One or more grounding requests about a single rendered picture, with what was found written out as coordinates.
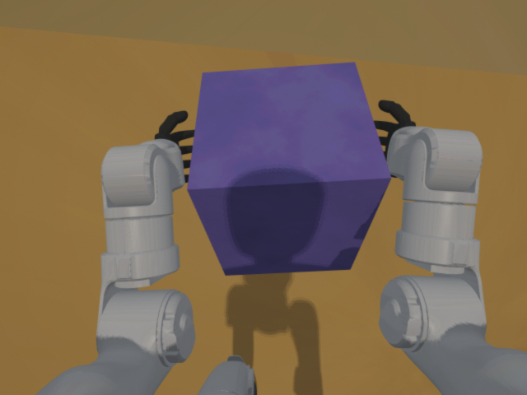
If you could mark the carton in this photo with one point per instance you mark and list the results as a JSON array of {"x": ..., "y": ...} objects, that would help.
[{"x": 287, "y": 170}]

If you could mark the right robot hand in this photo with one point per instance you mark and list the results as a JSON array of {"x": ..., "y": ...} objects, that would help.
[{"x": 399, "y": 114}]

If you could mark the robot left thigh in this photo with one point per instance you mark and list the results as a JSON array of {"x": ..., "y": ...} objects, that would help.
[{"x": 229, "y": 378}]

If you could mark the right robot upper arm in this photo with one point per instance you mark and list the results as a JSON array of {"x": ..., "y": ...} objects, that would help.
[{"x": 440, "y": 325}]

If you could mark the left robot forearm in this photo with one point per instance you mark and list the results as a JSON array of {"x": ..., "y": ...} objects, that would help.
[{"x": 137, "y": 186}]

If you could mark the left robot shin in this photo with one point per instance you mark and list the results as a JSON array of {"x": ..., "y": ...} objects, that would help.
[{"x": 235, "y": 358}]

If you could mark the left robot upper arm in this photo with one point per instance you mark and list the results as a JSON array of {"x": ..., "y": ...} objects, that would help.
[{"x": 142, "y": 335}]

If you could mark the left robot hand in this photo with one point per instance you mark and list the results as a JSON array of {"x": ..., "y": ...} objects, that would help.
[{"x": 167, "y": 127}]

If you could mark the right robot forearm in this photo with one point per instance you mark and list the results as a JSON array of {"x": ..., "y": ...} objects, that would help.
[{"x": 440, "y": 169}]

